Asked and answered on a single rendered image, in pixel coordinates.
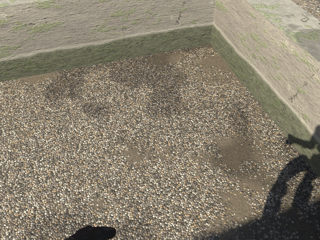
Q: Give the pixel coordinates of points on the robot left hand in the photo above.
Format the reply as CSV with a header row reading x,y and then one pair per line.
x,y
93,233

